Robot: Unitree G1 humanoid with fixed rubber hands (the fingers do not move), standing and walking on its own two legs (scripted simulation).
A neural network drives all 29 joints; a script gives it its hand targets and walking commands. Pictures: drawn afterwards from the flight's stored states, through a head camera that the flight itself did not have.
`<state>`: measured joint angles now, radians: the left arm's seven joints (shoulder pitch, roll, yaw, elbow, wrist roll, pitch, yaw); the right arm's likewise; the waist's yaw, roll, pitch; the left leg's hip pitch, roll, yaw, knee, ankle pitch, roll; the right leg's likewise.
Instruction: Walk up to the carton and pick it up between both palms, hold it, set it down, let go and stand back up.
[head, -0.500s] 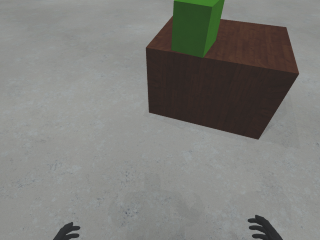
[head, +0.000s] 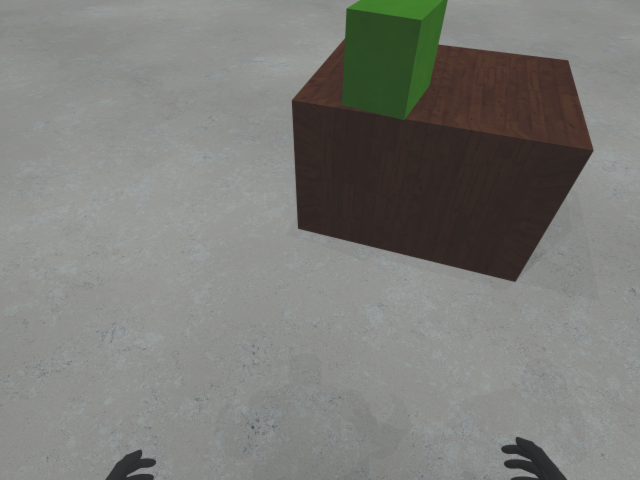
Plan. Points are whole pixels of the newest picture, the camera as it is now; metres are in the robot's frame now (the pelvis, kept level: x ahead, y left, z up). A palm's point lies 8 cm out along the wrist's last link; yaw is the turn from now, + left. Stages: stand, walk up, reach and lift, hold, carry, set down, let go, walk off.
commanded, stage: stand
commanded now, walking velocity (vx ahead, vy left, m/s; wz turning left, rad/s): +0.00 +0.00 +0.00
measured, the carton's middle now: (393, 52) +1.36 -0.26 +0.01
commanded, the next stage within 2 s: walk up in 1.10 s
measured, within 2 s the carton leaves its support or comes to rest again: neither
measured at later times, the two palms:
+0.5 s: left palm out of the picture +0.11 +0.28 -0.09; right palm out of the picture +0.11 -0.28 -0.08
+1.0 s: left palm out of the picture +0.10 +0.28 -0.10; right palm out of the picture +0.10 -0.29 -0.08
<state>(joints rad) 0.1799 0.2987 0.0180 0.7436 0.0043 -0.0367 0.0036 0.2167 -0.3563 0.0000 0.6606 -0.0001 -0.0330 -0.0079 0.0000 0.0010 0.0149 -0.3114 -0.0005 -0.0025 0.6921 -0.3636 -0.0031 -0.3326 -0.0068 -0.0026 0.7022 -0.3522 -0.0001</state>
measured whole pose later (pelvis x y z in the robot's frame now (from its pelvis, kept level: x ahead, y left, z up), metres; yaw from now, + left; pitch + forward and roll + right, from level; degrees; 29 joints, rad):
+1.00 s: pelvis -0.01 +0.01 +0.00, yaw +0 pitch -1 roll +0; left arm 0.16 0.31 0.02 0.89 0.00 -0.03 0.00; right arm 0.20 -0.37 0.00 0.80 0.00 -0.03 -0.01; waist 0.00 0.00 0.01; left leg -0.31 0.00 0.00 0.66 -0.32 0.00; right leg -0.32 -0.01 0.00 0.65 -0.30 0.00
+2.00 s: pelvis +0.16 -0.08 +0.02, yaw -10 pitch +0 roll +1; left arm 0.44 0.41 0.05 0.91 0.00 -0.09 -0.03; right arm 0.14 -0.47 0.00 0.84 0.00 -0.05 0.06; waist 0.00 0.05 -0.01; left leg -0.48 0.06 0.02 0.83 -0.25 0.05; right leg -0.04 0.02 0.05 0.37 -0.33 -0.04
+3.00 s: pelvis +0.46 -0.12 +0.02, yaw -18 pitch -2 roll +0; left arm 0.36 0.41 0.04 0.87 0.00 -0.11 -0.01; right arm 0.24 -0.45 0.00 0.84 0.00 -0.02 0.08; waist 0.00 0.05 0.02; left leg -0.45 0.07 0.00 0.91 -0.30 0.03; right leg -0.18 -0.03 -0.01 0.46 -0.26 -0.03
